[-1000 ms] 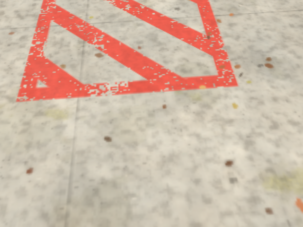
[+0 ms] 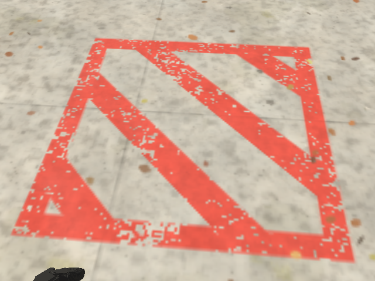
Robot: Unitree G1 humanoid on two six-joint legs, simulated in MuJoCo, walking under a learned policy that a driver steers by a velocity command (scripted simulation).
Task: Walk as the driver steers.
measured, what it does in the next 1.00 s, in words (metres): steps on the spot: left foot, then right foot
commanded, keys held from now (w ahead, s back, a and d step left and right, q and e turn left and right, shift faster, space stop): s+q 0.20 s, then s+e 0.12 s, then e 0.68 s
